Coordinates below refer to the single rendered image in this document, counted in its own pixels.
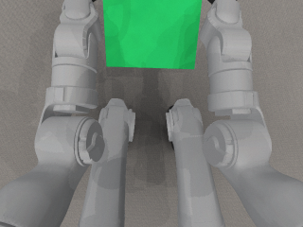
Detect right robot thigh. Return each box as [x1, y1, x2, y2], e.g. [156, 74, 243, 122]
[166, 105, 225, 227]

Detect left robot upper arm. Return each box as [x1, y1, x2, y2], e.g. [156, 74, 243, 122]
[0, 116, 105, 227]

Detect robot thigh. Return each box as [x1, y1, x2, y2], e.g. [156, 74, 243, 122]
[166, 105, 225, 227]
[78, 105, 135, 227]

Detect left robot thigh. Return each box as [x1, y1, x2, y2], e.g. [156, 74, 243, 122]
[78, 105, 135, 227]

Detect carton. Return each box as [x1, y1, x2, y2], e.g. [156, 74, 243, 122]
[102, 0, 203, 70]

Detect robot left forearm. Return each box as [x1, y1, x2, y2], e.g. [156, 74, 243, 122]
[34, 0, 103, 153]

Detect robot right forearm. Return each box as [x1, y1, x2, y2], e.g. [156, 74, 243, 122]
[199, 0, 272, 144]

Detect right robot upper arm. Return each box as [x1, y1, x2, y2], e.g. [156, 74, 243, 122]
[202, 119, 303, 227]

